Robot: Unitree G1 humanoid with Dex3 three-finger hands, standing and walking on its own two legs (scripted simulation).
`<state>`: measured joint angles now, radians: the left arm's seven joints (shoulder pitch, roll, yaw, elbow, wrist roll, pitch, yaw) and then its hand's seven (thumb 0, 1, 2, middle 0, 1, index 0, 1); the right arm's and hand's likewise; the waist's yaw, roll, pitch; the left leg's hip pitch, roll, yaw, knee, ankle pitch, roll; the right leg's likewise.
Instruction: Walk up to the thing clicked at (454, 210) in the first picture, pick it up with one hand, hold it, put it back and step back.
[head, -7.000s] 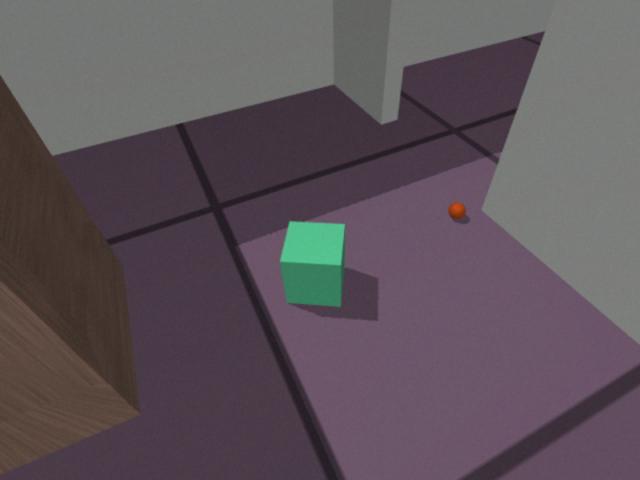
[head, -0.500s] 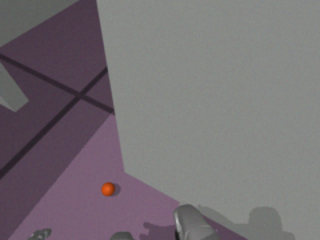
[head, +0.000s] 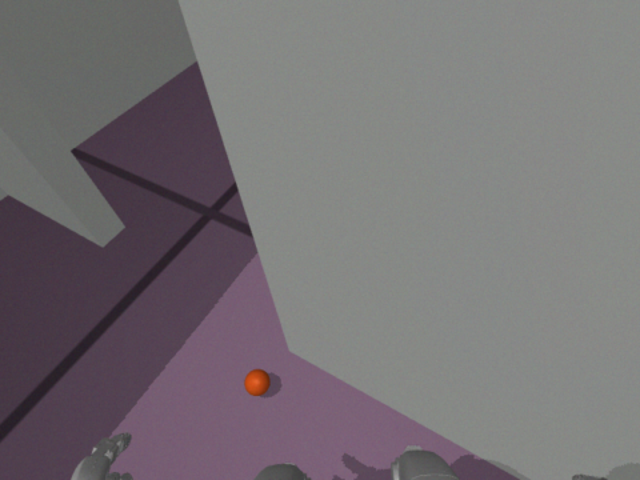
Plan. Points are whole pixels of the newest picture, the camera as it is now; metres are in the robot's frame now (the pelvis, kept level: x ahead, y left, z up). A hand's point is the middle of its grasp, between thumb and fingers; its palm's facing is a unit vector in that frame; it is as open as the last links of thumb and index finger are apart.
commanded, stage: walk up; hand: left
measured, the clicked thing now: (257, 382) +0.46 +0.25 -0.70
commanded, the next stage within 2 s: none
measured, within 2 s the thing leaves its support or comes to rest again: neither
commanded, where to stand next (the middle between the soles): +0.07 -0.01 m, yaw -1 degrees
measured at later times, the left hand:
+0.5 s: hand out of the picture +0.09 +0.25 -0.13, palm faces -0.05 -0.92 -0.38, open 7.4 cm
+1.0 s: hand out of the picture +0.11 +0.28 -0.14, palm faces -0.07 -0.91 -0.41, open 7.4 cm
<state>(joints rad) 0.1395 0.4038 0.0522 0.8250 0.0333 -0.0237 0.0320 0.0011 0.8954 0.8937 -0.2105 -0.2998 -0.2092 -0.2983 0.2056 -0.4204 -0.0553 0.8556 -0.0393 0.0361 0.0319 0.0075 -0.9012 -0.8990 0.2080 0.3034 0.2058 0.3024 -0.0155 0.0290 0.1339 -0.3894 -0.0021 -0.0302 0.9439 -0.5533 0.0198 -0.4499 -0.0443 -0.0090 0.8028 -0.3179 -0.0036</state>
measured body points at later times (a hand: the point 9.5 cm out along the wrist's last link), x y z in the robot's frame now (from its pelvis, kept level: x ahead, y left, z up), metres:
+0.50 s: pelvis +0.02 -0.02 +0.01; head +0.04 -0.02 +0.46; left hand +0.10 +0.30 -0.10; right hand +0.05 -0.36 -0.09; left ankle +0.00 +0.12 -0.67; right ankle +0.07 -0.15 -0.70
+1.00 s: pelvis +0.02 +0.00 +0.00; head +0.06 +0.00 +0.45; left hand +0.12 +0.33 -0.12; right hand +0.12 -0.32 -0.10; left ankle +0.14 +0.13 -0.70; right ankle -0.01 -0.12 -0.69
